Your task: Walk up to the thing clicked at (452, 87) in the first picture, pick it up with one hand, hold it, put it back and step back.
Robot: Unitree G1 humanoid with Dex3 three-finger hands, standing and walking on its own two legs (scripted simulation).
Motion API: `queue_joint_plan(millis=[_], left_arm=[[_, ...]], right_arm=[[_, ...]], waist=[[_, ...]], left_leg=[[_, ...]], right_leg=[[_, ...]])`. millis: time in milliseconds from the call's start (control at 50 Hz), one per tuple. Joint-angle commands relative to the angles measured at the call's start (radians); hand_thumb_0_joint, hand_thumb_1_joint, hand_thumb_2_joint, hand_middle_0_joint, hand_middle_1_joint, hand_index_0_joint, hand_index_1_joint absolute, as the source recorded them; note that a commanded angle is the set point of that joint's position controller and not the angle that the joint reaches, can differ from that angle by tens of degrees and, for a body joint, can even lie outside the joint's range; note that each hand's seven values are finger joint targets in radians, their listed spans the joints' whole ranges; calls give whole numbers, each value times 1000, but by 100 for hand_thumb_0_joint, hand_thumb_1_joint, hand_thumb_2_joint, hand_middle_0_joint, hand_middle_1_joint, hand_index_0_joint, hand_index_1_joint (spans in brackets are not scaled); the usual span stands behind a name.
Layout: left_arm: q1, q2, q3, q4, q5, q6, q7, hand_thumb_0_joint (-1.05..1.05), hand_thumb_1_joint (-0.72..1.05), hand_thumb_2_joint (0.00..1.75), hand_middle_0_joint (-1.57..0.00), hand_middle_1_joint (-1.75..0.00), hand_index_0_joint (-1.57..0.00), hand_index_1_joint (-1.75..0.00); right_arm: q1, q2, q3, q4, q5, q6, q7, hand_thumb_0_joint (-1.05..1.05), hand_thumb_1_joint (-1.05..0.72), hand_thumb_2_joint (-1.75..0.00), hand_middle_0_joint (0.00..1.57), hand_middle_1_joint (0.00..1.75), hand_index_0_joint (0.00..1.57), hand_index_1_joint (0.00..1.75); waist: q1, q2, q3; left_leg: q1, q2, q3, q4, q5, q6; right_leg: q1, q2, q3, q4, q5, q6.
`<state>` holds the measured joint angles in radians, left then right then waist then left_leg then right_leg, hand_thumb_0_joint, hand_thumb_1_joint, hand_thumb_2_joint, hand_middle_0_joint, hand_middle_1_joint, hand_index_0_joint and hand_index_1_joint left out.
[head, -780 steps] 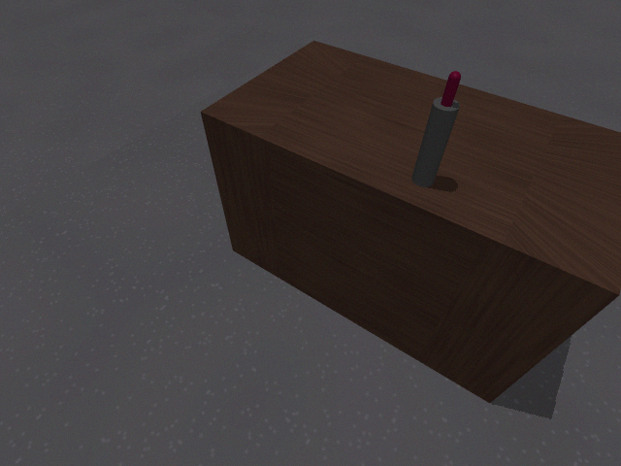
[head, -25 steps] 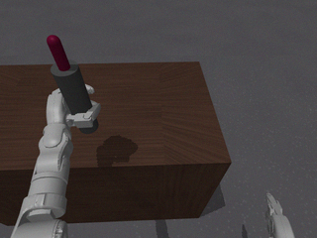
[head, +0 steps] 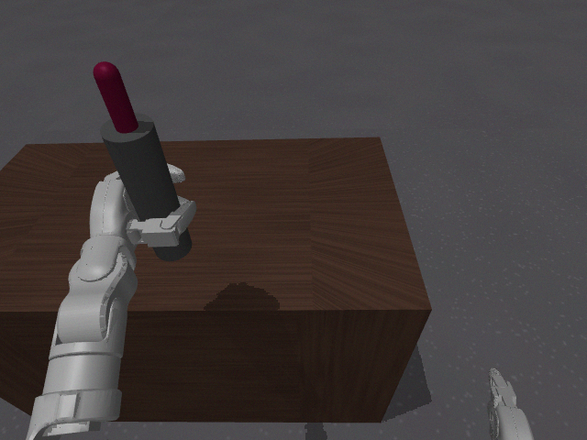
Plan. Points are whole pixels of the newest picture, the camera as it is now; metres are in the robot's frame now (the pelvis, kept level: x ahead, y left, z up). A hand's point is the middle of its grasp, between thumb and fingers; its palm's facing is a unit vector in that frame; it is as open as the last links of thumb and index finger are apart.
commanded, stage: lift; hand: left
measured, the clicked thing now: (146, 176) +0.36 +0.18 +0.23
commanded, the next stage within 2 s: hold in 0.20 s
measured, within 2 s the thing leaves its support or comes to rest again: neither
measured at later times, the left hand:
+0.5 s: hand (160, 205) +0.34 +0.17 +0.20, palm faces +0.14 -0.99 -0.01, open 7.1 cm
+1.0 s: hand (157, 195) +0.34 +0.17 +0.21, palm faces +0.13 -0.99 +0.00, open 7.1 cm
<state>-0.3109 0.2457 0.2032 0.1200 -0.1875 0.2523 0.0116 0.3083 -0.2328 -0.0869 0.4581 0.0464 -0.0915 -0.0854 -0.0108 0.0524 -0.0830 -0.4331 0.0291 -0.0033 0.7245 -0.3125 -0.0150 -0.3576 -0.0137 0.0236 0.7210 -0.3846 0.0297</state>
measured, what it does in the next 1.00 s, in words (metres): stands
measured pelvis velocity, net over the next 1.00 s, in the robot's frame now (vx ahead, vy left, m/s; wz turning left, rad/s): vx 0.01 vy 0.00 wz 0.01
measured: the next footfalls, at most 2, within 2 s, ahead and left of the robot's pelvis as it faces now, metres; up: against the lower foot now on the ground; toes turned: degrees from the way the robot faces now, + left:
none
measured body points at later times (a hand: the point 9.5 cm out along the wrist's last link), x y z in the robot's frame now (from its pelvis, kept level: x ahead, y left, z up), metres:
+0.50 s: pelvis +0.00 +0.00 +0.01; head -0.03 -0.02 +0.46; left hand +0.33 +0.22 +0.20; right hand +0.16 -0.26 -0.05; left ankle +0.04 +0.13 -0.71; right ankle +0.00 -0.14 -0.71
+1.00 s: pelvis +0.01 +0.00 +0.01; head -0.02 -0.03 +0.46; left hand +0.33 +0.22 +0.22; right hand +0.18 -0.26 -0.06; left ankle +0.04 +0.13 -0.71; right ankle +0.00 -0.14 -0.71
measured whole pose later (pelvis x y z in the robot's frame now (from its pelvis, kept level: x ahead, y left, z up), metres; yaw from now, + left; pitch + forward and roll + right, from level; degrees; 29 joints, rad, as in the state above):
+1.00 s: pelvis +0.01 +0.00 +0.01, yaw +0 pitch -1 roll +0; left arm -0.25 0.22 0.24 -0.13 -0.22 0.49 -0.01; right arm 0.26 -0.23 -0.10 0.62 0.04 -0.21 -0.08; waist 0.01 0.07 -0.06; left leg -0.30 0.02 -0.01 0.60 -0.27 -0.02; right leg -0.22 -0.02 0.02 0.59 -0.34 0.03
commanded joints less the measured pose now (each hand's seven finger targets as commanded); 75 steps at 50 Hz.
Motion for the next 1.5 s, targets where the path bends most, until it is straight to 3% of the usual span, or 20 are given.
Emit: queue_joint_plan(millis=[0,20,180,220,260,280,340,380,440,540,580,740,800,900,1000,1040,1180,1280,1400,1480], left_arm=[[-446,173,77,-252,-21,-45,-4,0,44,136,-136,-148,-138,-148],[-435,162,56,-264,-18,-36,-11,0,42,136,-137,-149,-139,-149],[-468,190,95,-342,-27,-1,-11,0,41,134,-135,-146,-137,-147],[-413,150,74,-297,-27,20,-13,0,41,133,-135,-146,-137,-146],[-490,193,96,-398,-29,14,-9,0,39,133,-135,-145,-137,-146],[-431,159,85,-312,-26,26,-11,0,38,132,-135,-145,-136,-145],[-437,148,78,-367,-31,24,-9,0,36,125,-133,-141,-134,-141],[-405,161,96,-338,-37,29,-11,0,40,124,-130,-139,-132,-139],[-442,203,114,-438,-23,26,-6,0,39,124,-132,-140,-133,-140],[-398,137,81,-431,-41,53,-13,0,36,124,-130,-139,-132,-139],[-445,186,98,-491,-30,56,-16,0,36,124,-131,-139,-132,-139],[-404,161,98,-462,-41,119,-29,0,36,125,-132,-140,-134,-141],[-332,124,93,-413,-55,143,-33,0,37,125,-132,-141,-134,-141],[-380,174,135,-523,-49,143,-20,0,38,125,-131,-141,-133,-141],[-365,137,107,-512,-44,146,-13,0,41,127,-131,-141,-133,-141],[-415,175,117,-603,-37,137,-9,0,39,125,-131,-141,-133,-141],[-346,130,84,-503,-48,162,-39,0,39,128,-133,-144,-135,-144],[-345,133,92,-509,-49,168,-46,0,39,127,-132,-143,-134,-143],[-401,190,150,-553,-43,150,-18,0,39,128,-132,-144,-134,-144],[-385,176,133,-576,-43,136,-17,0,41,130,-134,-146,-136,-145]], right_arm=[[-108,-131,-52,-157,-3,-83,-10,0,56,-5,5,5,5,5],[-117,-104,-31,-143,-1,-81,-8,0,56,-5,5,5,5,5],[-133,-138,-63,-119,-3,-119,-7,0,55,-5,5,5,5,5],[-120,-117,-43,-82,-3,-121,-2,0,55,-5,5,5,5,5],[-143,-119,-49,-80,-2,-131,-4,0,54,-5,5,5,5,5],[-151,-120,-46,-102,-3,-134,-4,0,54,-5,5,5,5,5],[-156,-95,-26,-86,-5,-144,-4,0,53,-5,5,5,5,5],[-143,-140,-61,-57,-9,-148,-8,0,53,-5,5,5,5,5],[-147,-123,-51,-72,-9,-157,-8,0,53,-5,5,5,5,5],[-159,-105,-38,-43,-8,-169,-8,0,53,-5,5,5,5,5],[-148,-114,-52,-17,-10,-171,-11,0,53,-5,5,5,5,5],[-183,-106,-37,-15,-6,-181,-8,0,53,-5,5,5,5,5],[-177,-133,-62,10,-4,-178,-7,0,53,-5,5,5,5,5],[-163,-119,-54,-13,-5,-178,1,0,53,-5,5,5,5,5],[-194,-116,-51,-4,-7,-181,-5,0,54,-5,5,5,5,5],[-185,-119,-56,0,-10,-186,-9,0,53,-5,5,5,5,5],[-206,-113,-44,31,-10,-189,-12,0,53,-5,5,5,5,5],[-169,-125,-57,37,-8,-185,-11,0,54,-5,5,5,5,5],[-168,-112,-54,30,-8,-193,-6,0,54,-5,5,5,5,5],[-176,-104,-47,24,-11,-196,-9,0,53,-6,5,5,5,5]], waist=[[-14,-71,-186],[-7,-48,-184],[3,-38,-192],[6,-39,-167],[10,-3,-194],[4,-52,-192],[16,-40,-178],[4,-56,-162],[15,-12,-202],[8,-29,-183],[4,-6,-205],[16,-39,-160],[13,-54,-143],[25,-60,-185],[20,-39,-170],[19,-16,-198],[17,-34,-163],[13,-53,-184],[18,-40,-183],[23,-12,-215]], left_leg=[[196,-20,24,-125,85,27],[192,-26,29,-126,90,28],[236,-22,22,-156,95,22],[226,-22,19,-161,116,23],[251,-24,23,-161,118,21],[251,-21,19,-165,128,24],[244,-21,18,-176,116,23],[243,-21,20,-178,116,24],[267,-25,24,-175,137,21],[279,-22,21,-175,191,24],[306,-21,17,-181,197,21],[292,-28,15,-199,171,26],[284,-25,13,-203,177,25],[300,-30,18,-189,218,28],[297,-33,20,-190,225,26],[320,-28,15,-193,232,21],[305,-31,12,-192,248,27],[323,-29,10,-192,272,28],[317,-32,12,-194,261,28],[336,-28,9,-187,293,24]], right_leg=[[-30,19,-52,-160,138,-12],[-28,14,-46,-170,146,-13],[-12,18,-55,-187,135,-18],[3,17,-56,-189,160,-17],[-2,14,-54,-194,158,-19],[11,18,-58,-198,166,-16],[21,19,-59,-210,152,-18],[22,19,-56,-213,158,-14],[41,16,-53,-217,173,-17],[51,18,-56,-215,233,-14],[39,20,-58,-214,234,-17],[49,19,-64,-239,206,-15],[45,22,-68,-238,211,-17],[78,17,-63,-237,253,-11],[67,12,-54,-238,263,-11],[68,17,-61,-235,262,-16],[75,15,-63,-238,287,-12],[76,18,-69,-234,310,-13],[85,14,-61,-240,303,-11],[101,15,-64,-230,322,-14]])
